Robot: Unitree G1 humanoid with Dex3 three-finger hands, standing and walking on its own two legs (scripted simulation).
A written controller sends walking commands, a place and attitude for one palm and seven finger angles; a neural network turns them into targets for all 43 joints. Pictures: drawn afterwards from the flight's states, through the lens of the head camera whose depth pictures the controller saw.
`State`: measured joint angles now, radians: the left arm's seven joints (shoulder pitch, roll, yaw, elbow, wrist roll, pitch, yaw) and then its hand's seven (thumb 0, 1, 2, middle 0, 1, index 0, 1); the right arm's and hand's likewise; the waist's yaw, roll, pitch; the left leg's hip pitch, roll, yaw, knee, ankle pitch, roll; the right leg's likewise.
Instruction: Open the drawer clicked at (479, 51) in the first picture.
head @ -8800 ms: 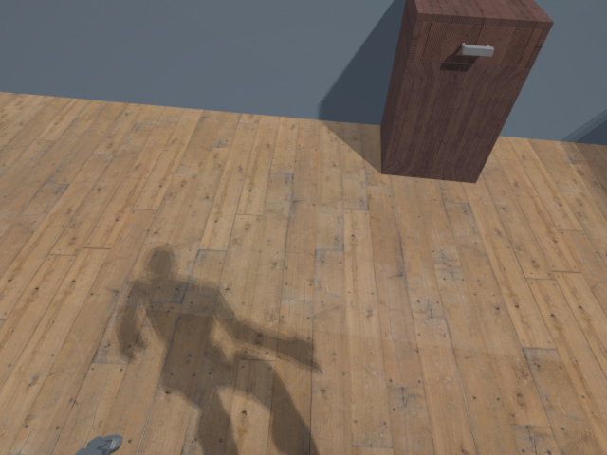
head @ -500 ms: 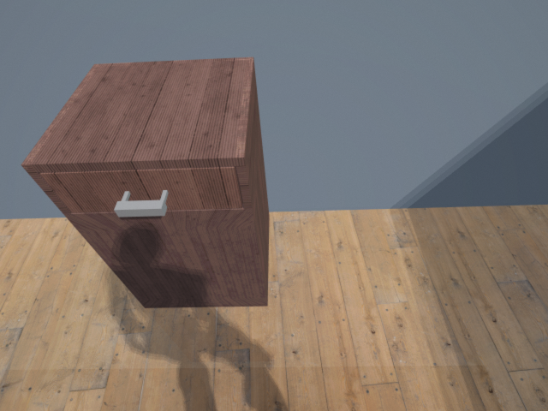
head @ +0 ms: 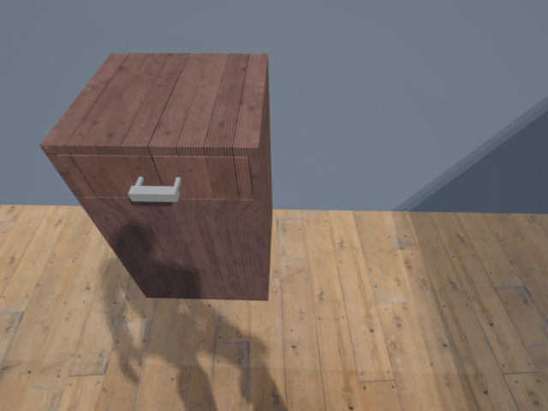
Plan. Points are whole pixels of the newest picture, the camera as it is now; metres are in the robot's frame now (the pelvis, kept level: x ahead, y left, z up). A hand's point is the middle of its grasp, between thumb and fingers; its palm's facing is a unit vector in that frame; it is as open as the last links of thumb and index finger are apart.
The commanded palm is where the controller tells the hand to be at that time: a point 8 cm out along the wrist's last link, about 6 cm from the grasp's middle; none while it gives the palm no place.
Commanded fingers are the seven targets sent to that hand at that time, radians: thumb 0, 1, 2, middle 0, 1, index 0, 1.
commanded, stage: look again from close up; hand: left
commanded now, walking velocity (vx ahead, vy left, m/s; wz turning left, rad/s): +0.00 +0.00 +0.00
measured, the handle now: (156, 187) +0.59 +0.31 -0.09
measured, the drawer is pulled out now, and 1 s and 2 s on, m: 0.00 0.00 0.00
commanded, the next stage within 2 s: shuffle to correct the standing spot in 0.34 s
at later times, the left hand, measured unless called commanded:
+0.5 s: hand out of the picture +0.00 +0.19 -0.17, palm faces +0.01 -0.99 -0.17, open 7.3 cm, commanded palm none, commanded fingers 0.00 0.90 0.90 -0.20 -0.30 -0.20 -0.30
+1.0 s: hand out of the picture +0.10 +0.24 -0.17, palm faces +0.04 -0.98 -0.21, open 7.4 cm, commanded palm none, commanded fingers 0.00 0.90 0.90 -0.20 -0.30 -0.20 -0.30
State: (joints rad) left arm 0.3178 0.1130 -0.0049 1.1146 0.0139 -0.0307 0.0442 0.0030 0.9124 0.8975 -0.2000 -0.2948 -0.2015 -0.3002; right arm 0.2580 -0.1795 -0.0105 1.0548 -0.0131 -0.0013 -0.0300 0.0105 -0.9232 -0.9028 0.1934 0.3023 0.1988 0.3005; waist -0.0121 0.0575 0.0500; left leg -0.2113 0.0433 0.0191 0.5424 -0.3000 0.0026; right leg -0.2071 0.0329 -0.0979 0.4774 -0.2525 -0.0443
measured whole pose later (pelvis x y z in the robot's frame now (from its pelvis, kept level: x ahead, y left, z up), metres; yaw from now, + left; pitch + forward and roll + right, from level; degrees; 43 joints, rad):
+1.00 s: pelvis +0.08 +0.06 +0.00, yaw +0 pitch +1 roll +0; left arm 0.23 0.16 0.04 1.08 0.02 0.01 0.04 0.01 0.91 0.90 -0.20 -0.29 -0.20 -0.30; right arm 0.36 -0.12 0.03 1.08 -0.02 -0.04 -0.05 0.00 -0.91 -0.90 0.19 0.30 0.20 0.30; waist -0.01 0.00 0.05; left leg -0.06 -0.07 0.08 0.37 -0.33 0.10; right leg -0.44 -0.06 -0.06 0.97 -0.40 -0.01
